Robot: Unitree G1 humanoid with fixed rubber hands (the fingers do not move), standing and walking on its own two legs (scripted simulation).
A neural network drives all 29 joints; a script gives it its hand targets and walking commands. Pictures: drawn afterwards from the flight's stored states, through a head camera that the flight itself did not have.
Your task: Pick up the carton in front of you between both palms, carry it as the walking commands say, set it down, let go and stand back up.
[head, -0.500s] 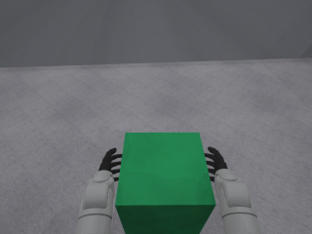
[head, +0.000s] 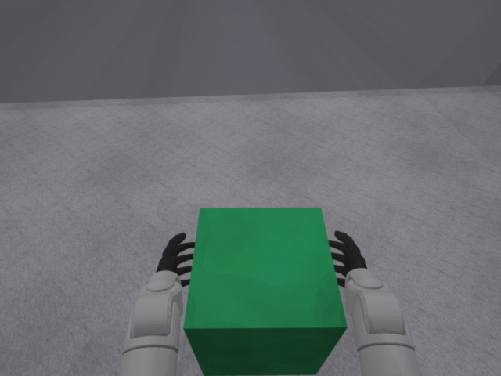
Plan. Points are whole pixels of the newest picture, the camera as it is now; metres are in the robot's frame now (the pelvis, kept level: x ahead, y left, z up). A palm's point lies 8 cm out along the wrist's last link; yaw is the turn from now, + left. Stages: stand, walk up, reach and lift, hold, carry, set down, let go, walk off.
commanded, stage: carry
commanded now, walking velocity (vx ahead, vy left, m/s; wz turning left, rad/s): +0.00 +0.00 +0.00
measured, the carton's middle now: (260, 294) +0.30 +0.00 -0.03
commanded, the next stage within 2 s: hold in 0.14 s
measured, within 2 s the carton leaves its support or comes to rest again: neither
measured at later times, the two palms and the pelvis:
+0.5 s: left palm (151, 304) +0.24 +0.17 +0.05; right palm (346, 285) +0.27 -0.13 +0.05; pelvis -0.03 -0.01 +0.01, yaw +5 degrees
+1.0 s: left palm (166, 298) +0.25 +0.14 +0.06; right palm (359, 274) +0.28 -0.15 +0.05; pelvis -0.02 -0.04 +0.01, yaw +7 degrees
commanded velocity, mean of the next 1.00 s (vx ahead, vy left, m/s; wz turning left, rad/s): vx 0.00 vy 0.00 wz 0.00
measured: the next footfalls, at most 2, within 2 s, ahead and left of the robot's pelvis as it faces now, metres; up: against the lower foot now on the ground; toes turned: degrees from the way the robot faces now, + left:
none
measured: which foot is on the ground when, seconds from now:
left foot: down 0.00-1.00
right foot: down 0.00-1.00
